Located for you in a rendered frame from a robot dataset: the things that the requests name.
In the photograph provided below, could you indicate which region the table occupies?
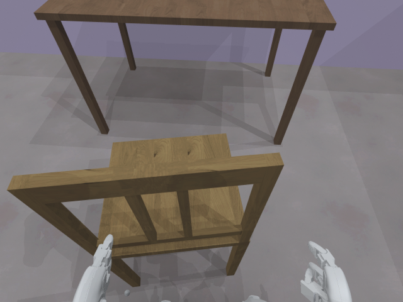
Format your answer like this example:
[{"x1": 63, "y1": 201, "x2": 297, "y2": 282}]
[{"x1": 34, "y1": 0, "x2": 336, "y2": 145}]

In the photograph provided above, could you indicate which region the robot right hand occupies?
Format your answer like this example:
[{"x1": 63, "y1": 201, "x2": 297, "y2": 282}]
[{"x1": 300, "y1": 241, "x2": 352, "y2": 302}]

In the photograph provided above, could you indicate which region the robot left hand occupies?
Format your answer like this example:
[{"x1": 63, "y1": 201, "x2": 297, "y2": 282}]
[{"x1": 73, "y1": 234, "x2": 113, "y2": 302}]

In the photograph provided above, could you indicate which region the chair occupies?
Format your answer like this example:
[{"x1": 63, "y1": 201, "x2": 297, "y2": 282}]
[{"x1": 7, "y1": 133, "x2": 284, "y2": 287}]

